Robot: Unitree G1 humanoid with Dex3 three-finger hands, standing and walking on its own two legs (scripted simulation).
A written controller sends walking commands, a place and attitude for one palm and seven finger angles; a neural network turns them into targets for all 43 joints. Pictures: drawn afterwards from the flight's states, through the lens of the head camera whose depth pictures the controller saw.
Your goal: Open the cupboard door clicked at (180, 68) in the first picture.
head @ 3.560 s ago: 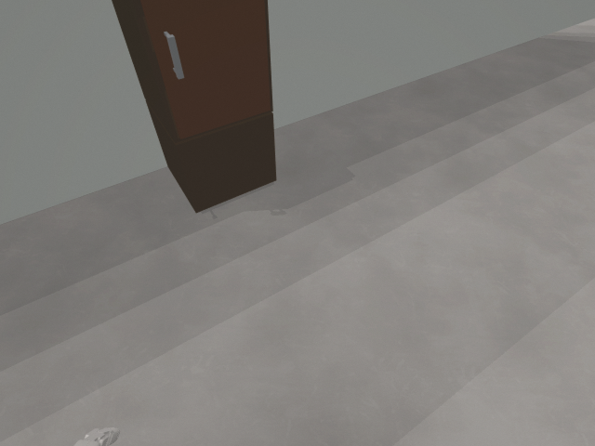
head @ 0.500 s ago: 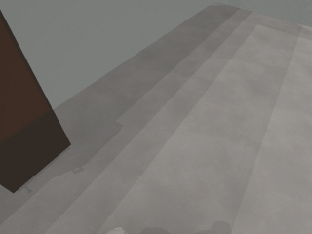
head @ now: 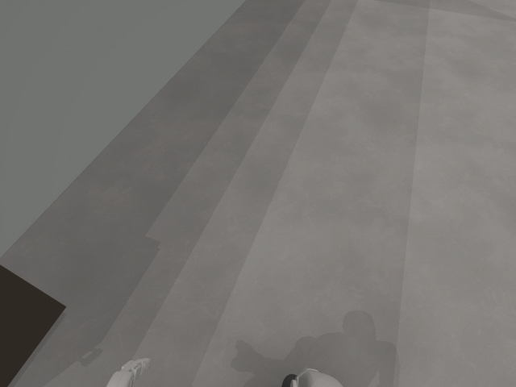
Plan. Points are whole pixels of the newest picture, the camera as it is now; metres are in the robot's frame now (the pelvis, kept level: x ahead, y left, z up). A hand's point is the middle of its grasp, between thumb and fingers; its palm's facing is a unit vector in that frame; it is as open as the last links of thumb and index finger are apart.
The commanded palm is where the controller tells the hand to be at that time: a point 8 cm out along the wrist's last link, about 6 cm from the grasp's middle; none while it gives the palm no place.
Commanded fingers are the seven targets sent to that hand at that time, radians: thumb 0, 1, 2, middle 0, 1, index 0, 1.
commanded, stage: turn to face it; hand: left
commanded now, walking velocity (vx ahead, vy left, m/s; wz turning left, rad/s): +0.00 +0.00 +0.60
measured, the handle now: out of the picture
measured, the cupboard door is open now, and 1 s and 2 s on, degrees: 0 0 0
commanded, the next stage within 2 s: take the last steps up to it in 1.84 s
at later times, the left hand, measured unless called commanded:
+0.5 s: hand out of the picture +0.08 +0.27 -0.17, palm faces +0.31 -0.93 -0.21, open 7.3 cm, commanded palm none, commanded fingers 0.00 0.90 0.90 -0.20 -0.30 -0.20 -0.30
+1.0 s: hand out of the picture +0.02 +0.20 -0.13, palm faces +0.55 -0.79 -0.29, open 7.4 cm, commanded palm none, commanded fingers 0.00 0.90 0.90 -0.20 -0.30 -0.20 -0.30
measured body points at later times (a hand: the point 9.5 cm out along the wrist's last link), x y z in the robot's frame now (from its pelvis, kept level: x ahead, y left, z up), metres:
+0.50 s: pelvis +0.05 +0.04 +0.01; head +0.07 +0.08 +0.45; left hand +0.06 +0.32 -0.15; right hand +0.18 -0.19 -0.12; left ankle +0.06 +0.13 -0.72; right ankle +0.07 -0.10 -0.65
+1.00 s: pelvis +0.05 -0.02 +0.02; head +0.08 -0.04 +0.46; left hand -0.01 +0.24 -0.10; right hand +0.25 -0.21 -0.14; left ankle -0.01 +0.10 -0.65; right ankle +0.11 -0.12 -0.72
